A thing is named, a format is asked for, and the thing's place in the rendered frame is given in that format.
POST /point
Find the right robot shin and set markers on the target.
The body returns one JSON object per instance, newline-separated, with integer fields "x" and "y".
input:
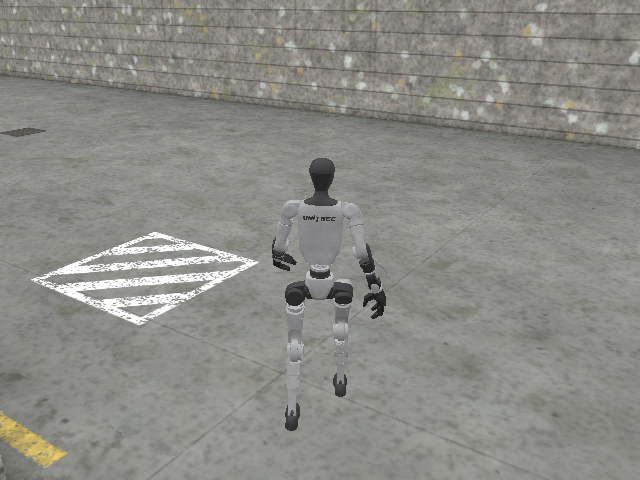
{"x": 341, "y": 355}

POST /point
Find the right robot hand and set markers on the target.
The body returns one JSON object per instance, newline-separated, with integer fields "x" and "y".
{"x": 381, "y": 302}

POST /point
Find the left robot forearm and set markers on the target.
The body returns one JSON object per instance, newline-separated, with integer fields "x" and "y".
{"x": 277, "y": 256}

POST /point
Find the robot right upper arm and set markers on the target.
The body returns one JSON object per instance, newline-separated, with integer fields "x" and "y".
{"x": 353, "y": 213}

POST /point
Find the robot shin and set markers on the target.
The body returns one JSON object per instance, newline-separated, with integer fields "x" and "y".
{"x": 293, "y": 372}
{"x": 341, "y": 355}

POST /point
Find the left robot shin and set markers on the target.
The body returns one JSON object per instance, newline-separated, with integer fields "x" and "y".
{"x": 293, "y": 372}

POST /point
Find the right robot forearm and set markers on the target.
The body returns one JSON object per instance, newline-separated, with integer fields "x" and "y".
{"x": 370, "y": 272}

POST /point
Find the left robot hand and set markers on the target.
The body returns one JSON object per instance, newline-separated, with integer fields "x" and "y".
{"x": 287, "y": 258}

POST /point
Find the robot left upper arm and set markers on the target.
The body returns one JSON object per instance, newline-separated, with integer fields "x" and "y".
{"x": 288, "y": 211}

